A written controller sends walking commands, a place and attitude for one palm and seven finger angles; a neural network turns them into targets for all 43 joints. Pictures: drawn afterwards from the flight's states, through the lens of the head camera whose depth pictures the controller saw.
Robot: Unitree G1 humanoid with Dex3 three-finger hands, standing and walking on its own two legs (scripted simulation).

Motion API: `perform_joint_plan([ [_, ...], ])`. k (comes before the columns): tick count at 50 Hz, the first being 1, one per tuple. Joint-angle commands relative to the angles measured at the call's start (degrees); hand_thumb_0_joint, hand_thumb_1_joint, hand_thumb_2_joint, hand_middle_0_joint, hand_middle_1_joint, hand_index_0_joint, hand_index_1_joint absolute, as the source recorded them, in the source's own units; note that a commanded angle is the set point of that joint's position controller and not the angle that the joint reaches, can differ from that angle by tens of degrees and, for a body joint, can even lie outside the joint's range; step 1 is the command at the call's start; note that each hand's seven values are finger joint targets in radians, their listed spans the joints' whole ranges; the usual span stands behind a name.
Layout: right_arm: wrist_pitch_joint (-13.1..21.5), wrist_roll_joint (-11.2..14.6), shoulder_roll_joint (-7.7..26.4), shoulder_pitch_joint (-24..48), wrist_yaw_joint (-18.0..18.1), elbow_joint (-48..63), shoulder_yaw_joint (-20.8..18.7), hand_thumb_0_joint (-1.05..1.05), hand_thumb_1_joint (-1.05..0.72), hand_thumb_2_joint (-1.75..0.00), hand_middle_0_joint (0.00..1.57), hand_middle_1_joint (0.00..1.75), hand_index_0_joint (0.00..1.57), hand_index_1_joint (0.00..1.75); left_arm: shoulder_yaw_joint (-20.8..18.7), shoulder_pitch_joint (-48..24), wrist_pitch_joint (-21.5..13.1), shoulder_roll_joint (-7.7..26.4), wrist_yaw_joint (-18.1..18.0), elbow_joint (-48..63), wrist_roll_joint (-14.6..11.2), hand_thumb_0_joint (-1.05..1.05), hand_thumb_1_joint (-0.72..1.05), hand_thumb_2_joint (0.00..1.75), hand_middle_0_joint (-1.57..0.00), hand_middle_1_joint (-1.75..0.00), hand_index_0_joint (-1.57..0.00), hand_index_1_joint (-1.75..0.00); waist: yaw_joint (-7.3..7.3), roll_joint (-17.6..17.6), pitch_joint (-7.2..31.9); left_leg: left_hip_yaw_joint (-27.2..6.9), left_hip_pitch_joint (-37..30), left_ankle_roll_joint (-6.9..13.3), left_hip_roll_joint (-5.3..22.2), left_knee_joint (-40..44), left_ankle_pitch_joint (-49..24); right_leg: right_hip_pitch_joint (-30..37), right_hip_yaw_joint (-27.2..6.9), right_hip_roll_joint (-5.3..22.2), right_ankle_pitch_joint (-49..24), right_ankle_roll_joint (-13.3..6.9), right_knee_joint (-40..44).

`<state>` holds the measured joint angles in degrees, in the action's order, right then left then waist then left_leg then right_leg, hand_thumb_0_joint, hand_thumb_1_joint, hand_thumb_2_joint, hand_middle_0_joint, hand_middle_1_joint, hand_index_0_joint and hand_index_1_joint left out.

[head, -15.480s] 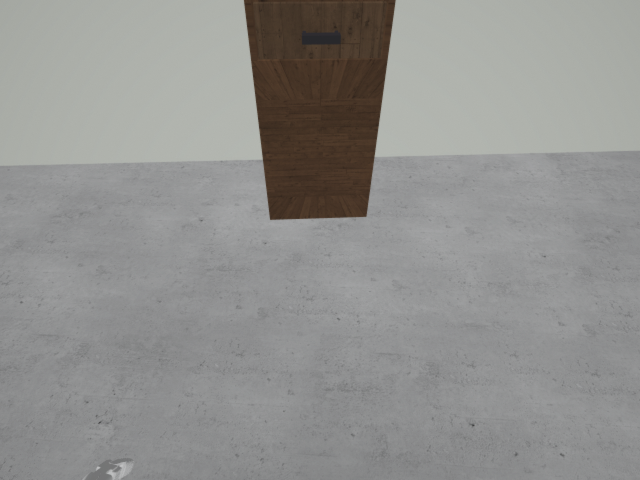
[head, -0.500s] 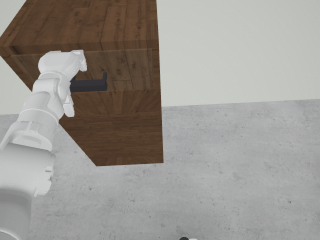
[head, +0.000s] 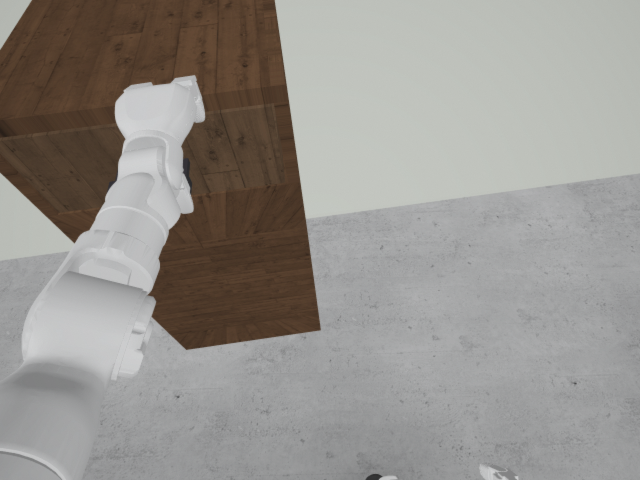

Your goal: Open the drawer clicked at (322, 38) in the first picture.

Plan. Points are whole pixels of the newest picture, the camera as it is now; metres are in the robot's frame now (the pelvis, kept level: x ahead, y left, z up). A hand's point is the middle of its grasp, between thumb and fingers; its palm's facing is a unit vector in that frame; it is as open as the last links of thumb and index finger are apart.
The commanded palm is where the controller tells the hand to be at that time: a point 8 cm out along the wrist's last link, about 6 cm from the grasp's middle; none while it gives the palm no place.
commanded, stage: move the hooked fingers above the handle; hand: left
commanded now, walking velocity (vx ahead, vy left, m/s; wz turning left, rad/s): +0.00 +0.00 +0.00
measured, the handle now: (152, 178) +0.55 +0.23 +0.04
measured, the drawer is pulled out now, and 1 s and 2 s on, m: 0.00 0.00 0.00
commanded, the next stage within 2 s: none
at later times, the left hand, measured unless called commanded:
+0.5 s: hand (163, 155) +0.52 +0.17 +0.11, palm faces +0.16 -0.10 -0.98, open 13.8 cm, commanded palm +0.50 +0.23 +0.16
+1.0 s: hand (117, 209) +0.47 +0.25 +0.07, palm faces -0.17 +0.02 -0.98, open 13.7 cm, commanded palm +0.49 +0.23 +0.15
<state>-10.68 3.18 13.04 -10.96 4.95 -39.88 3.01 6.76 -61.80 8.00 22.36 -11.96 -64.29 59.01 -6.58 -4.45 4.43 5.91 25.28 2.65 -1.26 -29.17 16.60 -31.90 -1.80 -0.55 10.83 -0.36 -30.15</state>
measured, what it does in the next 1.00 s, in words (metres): stands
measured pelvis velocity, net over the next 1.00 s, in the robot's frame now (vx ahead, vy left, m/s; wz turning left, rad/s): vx -0.02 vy -0.01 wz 0.04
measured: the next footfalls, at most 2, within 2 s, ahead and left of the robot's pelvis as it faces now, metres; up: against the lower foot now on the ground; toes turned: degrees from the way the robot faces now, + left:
none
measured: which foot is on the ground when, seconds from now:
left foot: down 0.00-1.00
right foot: down 0.00-1.00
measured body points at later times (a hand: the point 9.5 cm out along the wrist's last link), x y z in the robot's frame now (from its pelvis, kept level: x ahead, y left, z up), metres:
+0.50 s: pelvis +0.02 +0.01 -0.01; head +0.10 +0.01 +0.43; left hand +0.51 +0.18 +0.16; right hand +0.06 -0.28 -0.14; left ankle -0.03 +0.09 -0.73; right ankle +0.03 -0.11 -0.73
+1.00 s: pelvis -0.02 -0.01 -0.01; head +0.09 -0.02 +0.43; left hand +0.48 +0.24 +0.12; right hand +0.03 -0.29 -0.14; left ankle -0.03 +0.09 -0.73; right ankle +0.03 -0.11 -0.73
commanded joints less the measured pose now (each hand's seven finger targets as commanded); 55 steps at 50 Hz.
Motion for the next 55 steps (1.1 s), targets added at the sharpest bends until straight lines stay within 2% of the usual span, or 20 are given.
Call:
perform_joint_plan([
  [1,1.93,0.77,10.13,-1.69,3.26,7.92,-3.1,0.0,-0.9,-0.9,0.2,0.3,0.2,0.3,-6.64,-15.8,1.81,29.69,3.61,4.33,1.34,0.0,-0.5,0.3,-0.3,-1.2,-0.3,-1.2,4.86,14.94,18.68,-1.68,5.05,-0.29,0.07,4.89,-5.83,25.37,-0.4,1.77,-5.87,-0.12,3.8],
  [3,2.64,0.77,10.3,-2.6,3.67,8.98,-3.22,0.0,-0.9,-0.9,0.2,0.3,0.2,0.3,-6.6,-12.92,-1.21,30.02,5.26,5.46,1.44,0.0,-0.5,0.3,-0.3,-1.2,-0.3,-1.2,4.92,13.27,17.63,-1.45,4.99,-0.27,0.2,4.41,-4.36,23.76,-0.63,1.84,-4.38,-0.23,3.79],
  [8,5.17,-0.37,11.07,-8.25,3.3,8.97,-5.34,0.0,-0.9,-0.9,0.2,0.3,0.2,0.3,-4.35,-18.7,-11.08,25.17,7.84,12.93,0.31,0.0,-0.5,0.3,-0.3,-1.2,-0.3,-1.2,0.15,7.51,18.22,-2.89,1.04,0.29,0.31,1.65,-3.53,16.27,-0.25,1.21,-2.5,-0.04,2.75],
  [10,6.32,-1.18,10.54,-10.83,2.34,7.99,-6.94,0.0,-0.9,-0.9,0.2,0.3,0.2,0.3,-0.33,-25.34,-16.25,18.9,7.7,21.83,-1.07,0.0,-0.5,0.3,-0.3,-1.2,-0.3,-1.2,-1.68,1.3,23.23,-4.25,-6.49,0.41,0.31,-0.45,-8.15,12.11,-0.13,0.72,-4.73,-0.46,1.88],
  [11,6.86,-1.38,9.88,-11.77,1.73,7.79,-7.76,0.0,-0.9,-0.9,0.2,0.3,0.2,0.3,4.37,-30.0,-18.85,12.59,7.54,27.59,-2.19,0.0,-0.5,0.3,-0.3,-1.2,-0.3,-1.2,-3.46,-0.29,25.75,-5.22,-11.48,0.56,0.41,-1.68,-10.9,9.2,0.02,0.34,-5.23,-0.51,2.05],
  [14,8.31,-2.24,10.99,-15.19,0.5,4.36,-9.25,0.0,-0.9,-0.9,0.2,0.3,0.2,0.3,5.56,-34.24,-22.92,9.51,5.08,33.99,-4.67,0.0,-0.5,0.3,-0.3,-1.2,-0.3,-1.2,-4.05,-6.82,31.02,-8.45,-21.26,-0.9,0.81,-4.01,-17.7,1.82,1.36,-0.66,-5.45,-1.23,0.53],
  [16,8.71,-2.41,11.17,-16.23,-0.28,2.17,-9.54,0.0,-0.9,-0.9,0.2,0.3,0.2,0.3,5.82,-36.06,-23.44,8.07,2.66,34.99,-5.79,0.0,-0.5,0.3,-0.3,-1.2,-0.3,-1.2,-4.38,-4.96,30.44,-9.75,-22.27,-2.23,0.99,-5.11,-23.76,0.01,2.68,-1.29,-7.5,-1.48,-0.43],
  [17,8.65,-2.6,11.13,-16.48,-0.84,1.17,-9.59,0.0,-0.9,-0.9,0.2,0.3,0.2,0.3,4.91,-35.73,-22.63,8.38,0.75,33.07,-5.97,0.0,-0.5,0.3,-0.3,-1.2,-0.3,-1.2,-4.49,-5.7,29.26,-9.84,-21.53,-2.42,1.09,-5.26,-23.79,-0.56,2.85,-1.42,-7.44,-1.5,-0.56],
  [21,7.2,-2.91,11.93,-15.35,-2.67,-0.9,-7.69,0.0,-0.9,-0.9,0.2,0.3,0.2,0.3,-8.18,-30.23,-14.53,22.01,-7.36,18.03,-2.93,0.0,-0.5,0.3,-0.3,-1.2,-0.3,-1.2,-0.83,-1.09,22.8,-8.2,-7.07,-2.55,-0.26,-3.33,-20.51,4.69,3.6,-1.87,-8.4,-2.48,-1.82],
  [24,5.58,-3.36,10.93,-11.41,-3.73,0.57,-5.77,0.0,-0.9,-0.9,0.2,0.3,0.2,0.3,-9.06,-26.91,-4.06,25.43,-10.19,9.24,1.69,0.0,-0.5,0.3,-0.3,-1.2,-0.3,-1.2,2.23,-2.6,23.58,-5.61,0.62,-2.75,-0.53,-3.04,-22.69,11.7,3.54,-1.08,-14.26,-2.62,-4.31],
  [27,3.33,-2.92,11.56,-9.29,-3.62,1.55,-5.48,0.0,-0.9,-0.9,0.2,0.3,0.2,0.3,-8.37,-26.52,3.17,27.01,-9.79,6.22,4.15,0.0,-0.5,0.3,-0.3,-1.2,-0.3,-1.2,1.91,4.4,24.7,-4.18,2.59,-2.19,-0.13,-2.83,-24.14,16.7,3.18,-0.86,-18.79,-1.79,-3.79],
  [30,1.72,-1.59,10.89,-6.44,-2.31,2.51,-4.81,0.0,-0.9,-0.9,0.2,0.3,0.2,0.3,-5.7,-25.98,8.35,25.41,-7.16,1.91,3.29,0.0,-0.5,0.3,-0.3,-1.2,-0.3,-1.2,1.91,8.81,22.0,-3.2,4.07,-1.68,-0.23,0.18,-15.88,18.45,2.85,-0.5,-13.12,-0.96,-1.39],
  [33,0.65,-0.37,10.93,-4.62,0.04,4.23,-3.74,0.0,-0.9,-0.9,0.2,0.3,0.2,0.3,-6.46,-23.62,9.19,28.42,-1.61,-1.36,0.69,0.0,-0.5,0.3,-0.3,-1.2,-0.3,-1.2,2.25,14.37,19.91,-2.38,6.07,-0.96,-0.33,2.39,-8.92,21.98,1.75,0.53,-8.74,-0.05,0.94],
  [36,1.01,0.4,10.88,-3.42,2.59,6.37,-3.05,0.0,-0.9,-0.9,0.2,0.3,0.2,0.3,-5.8,-21.75,5.97,29.91,3.53,-1.51,0.75,0.0,-0.5,0.3,-0.3,-1.2,-0.3,-1.2,1.95,16.78,18.07,-2.37,7.06,-0.33,-0.07,3.41,-3.7,22.54,0.54,1.43,-3.77,0.32,2.7],
  [41,3.25,0.59,10.91,-4.14,4.05,9.77,-2.94,0.0,-0.9,-0.9,0.2,0.3,0.2,0.3,-4.31,-15.64,-3.1,28.52,8.24,1.24,1.81,0.0,-0.5,0.3,-0.3,-1.2,-0.3,-1.2,2.11,14.11,14.73,-2.33,7.97,-0.27,0.34,2.69,1.91,17.45,-0.55,1.65,2.96,0.04,3.38],
  [44,5.19,-0.37,11.05,-8.41,3.74,10.02,-4.36,0.0,-0.9,-0.9,0.2,0.3,0.2,0.3,-5.32,-18.15,-10.6,27.37,8.7,7.69,0.76,0.0,-0.5,0.3,-0.3,-1.2,-0.3,-1.2,0.48,10.09,16.47,-3.12,6.88,0.08,0.36,0.66,2.93,14.22,-0.74,1.46,4.26,0.21,2.15],
  [48,7.47,-1.72,10.66,-13.37,2.49,8.24,-7.22,0.0,-0.9,-0.9,0.2,0.3,0.2,0.3,-4.97,-29.16,-20.48,25.14,5.48,23.91,-0.82,0.0,-0.5,0.3,-0.3,-1.2,-0.3,-1.2,-1.53,0.6,28.61,-5.06,-2.64,0.63,0.01,-3.03,-4.23,11.81,-1.28,0.53,-1.35,-0.5,0.12],
  [51,8.75,-2.61,10.81,-16.34,0.87,5.28,-9.0,0.0,-0.9,-0.9,0.2,0.3,0.2,0.3,0.92,-35.43,-23.64,15.84,1.72,32.57,-2.61,0.0,-0.5,0.3,-0.3,-1.2,-0.3,-1.2,-3.57,-4.62,33.94,-7.62,-13.59,-0.31,0.42,-5.29,-13.06,4.42,0.44,-0.53,-4.24,-1.2,-1.01],
  [52,9.02,-2.91,11.37,-17.19,0.37,3.72,-9.63,0.0,-0.9,-0.9,0.2,0.3,0.2,0.3,-0.75,-35.35,-23.72,16.69,-0.02,33.49,-3.46,0.0,-0.5,0.3,-0.3,-1.2,-0.3,-1.2,-3.58,-5.24,35.2,-8.33,-16.14,-0.7,0.76,-5.88,-15.87,3.15,1.03,-0.81,-5.36,-1.22,-1.18],
  [55,8.4,-3.06,11.69,-17.94,-1.12,0.27,-9.47,0.0,-0.9,-0.9,0.2,0.3,0.2,0.3,-1.23,-34.06,-19.76,15.95,-4.03,26.41,-3.47,0.0,-0.5,0.3,-0.3,-1.2,-0.3,-1.2,-4.04,-5.41,29.26,-8.97,-14.15,-2.08,0.54,-6.15,-19.29,0.73,2.65,-1.47,-6.49,-1.68,-1.76],
])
